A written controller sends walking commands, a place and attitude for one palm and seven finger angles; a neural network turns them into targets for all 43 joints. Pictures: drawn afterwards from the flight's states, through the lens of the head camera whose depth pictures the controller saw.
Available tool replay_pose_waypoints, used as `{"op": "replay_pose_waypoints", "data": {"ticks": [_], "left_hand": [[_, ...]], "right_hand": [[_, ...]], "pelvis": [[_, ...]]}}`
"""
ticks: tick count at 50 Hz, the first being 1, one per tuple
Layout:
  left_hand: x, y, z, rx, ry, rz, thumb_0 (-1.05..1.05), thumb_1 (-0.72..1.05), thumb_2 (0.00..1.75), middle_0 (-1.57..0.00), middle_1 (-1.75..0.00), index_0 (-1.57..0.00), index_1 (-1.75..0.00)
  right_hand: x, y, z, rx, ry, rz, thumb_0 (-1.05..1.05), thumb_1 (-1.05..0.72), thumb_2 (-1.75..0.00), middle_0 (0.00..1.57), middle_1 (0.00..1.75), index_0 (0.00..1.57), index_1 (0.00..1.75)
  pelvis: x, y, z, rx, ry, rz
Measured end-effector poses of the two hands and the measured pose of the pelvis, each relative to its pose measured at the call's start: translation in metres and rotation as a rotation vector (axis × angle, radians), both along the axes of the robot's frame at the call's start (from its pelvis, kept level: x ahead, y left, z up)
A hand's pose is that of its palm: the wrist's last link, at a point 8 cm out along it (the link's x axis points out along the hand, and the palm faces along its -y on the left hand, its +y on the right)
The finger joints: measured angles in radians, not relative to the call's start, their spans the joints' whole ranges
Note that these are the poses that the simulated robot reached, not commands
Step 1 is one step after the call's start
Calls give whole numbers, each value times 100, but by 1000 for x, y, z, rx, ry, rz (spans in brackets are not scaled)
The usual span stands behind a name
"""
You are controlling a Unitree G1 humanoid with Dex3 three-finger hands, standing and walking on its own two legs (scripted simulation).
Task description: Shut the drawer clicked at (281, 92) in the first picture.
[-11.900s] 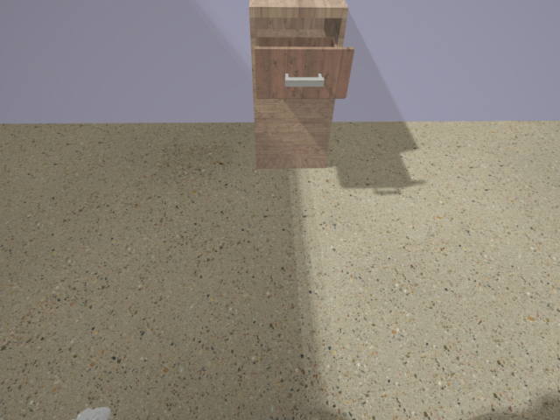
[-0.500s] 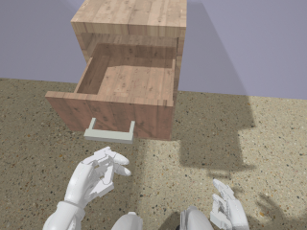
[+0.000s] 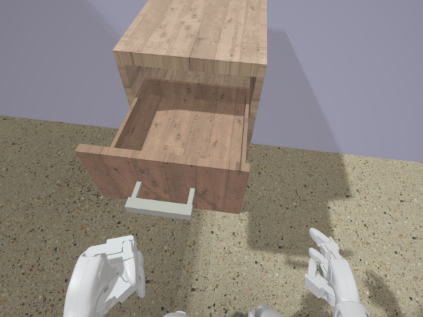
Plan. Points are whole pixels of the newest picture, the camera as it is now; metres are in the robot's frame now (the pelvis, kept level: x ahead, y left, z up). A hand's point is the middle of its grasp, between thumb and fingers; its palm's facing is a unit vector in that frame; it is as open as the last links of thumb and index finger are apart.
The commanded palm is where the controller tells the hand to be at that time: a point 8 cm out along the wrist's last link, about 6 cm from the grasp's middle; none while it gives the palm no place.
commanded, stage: raise the hand and make a fist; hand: left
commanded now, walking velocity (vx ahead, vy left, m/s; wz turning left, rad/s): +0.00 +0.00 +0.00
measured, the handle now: (162, 199) +0.35 +0.14 -0.01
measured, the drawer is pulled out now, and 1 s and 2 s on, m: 0.30 0.30 0.30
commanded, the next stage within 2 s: bring the fist close to the handle in 0.64 s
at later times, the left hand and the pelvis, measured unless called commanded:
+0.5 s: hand (160, 282) +0.17 +0.09 +0.09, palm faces -0.09 -1.00 +0.00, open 3.2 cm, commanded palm +0.13 +0.15 +0.09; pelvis +0.00 -0.01 +0.00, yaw +0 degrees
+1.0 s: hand (154, 279) +0.18 +0.11 +0.05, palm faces -0.05 -1.00 -0.04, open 3.2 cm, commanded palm +0.16 +0.16 +0.06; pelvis -0.01 -0.02 +0.00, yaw +0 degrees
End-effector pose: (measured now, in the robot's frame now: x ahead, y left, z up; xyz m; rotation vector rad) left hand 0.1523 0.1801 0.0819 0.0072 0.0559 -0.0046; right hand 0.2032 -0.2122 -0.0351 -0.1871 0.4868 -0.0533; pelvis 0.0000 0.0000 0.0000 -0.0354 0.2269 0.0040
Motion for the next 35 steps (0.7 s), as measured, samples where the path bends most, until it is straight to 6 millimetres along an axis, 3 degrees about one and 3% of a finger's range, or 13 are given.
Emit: {"op": "replay_pose_waypoints", "data": {"ticks": [4,8,12,17,21,26,30,35], "left_hand": [[0,-9,10,-22,-35,-3,1,90,90,-134,-154,-134,-153],[-1,-24,6,-11,7,-89,1,90,90,-138,-157,-137,-157],[-2,-22,0,24,58,-98,1,90,90,-139,-159,-138,-158],[1,-11,11,19,15,-12,2,90,90,-140,-160,-139,-159],[2,-21,18,-11,-29,-21,1,90,90,-140,-160,-139,-159],[-2,-35,8,5,22,-91,1,90,90,-140,-160,-139,-160],[-6,-28,3,36,58,-64,1,90,90,-140,-160,-139,-160],[-6,-15,11,41,-2,7,2,90,90,-140,-160,-139,-160]], "right_hand": [[0,12,-1,19,13,49,1,-90,-89,20,30,20,30],[-6,15,-7,25,47,55,1,-90,-89,20,30,21,30],[-16,9,-12,27,82,24,1,-90,-89,21,30,21,30],[-29,-3,-15,17,107,-8,1,-90,-89,20,30,21,30],[-35,-13,-15,0,113,-19,1,-90,-89,20,30,21,30],[-37,-23,-12,-12,106,-42,1,-90,-89,20,30,21,30],[-34,-27,-10,-8,90,-55,1,-90,-89,20,30,20,30],[-28,-25,-10,-7,72,-29,1,-90,-89,20,30,20,30]], "pelvis": [[1,1,2,-3,-6,9],[0,1,2,0,-9,9],[-1,-1,2,5,-13,2],[1,-4,4,6,-16,0],[1,-6,5,7,-17,3],[0,-9,5,13,-22,-1],[-1,-13,5,16,-25,-5],[-2,-16,5,13,-23,2]]}}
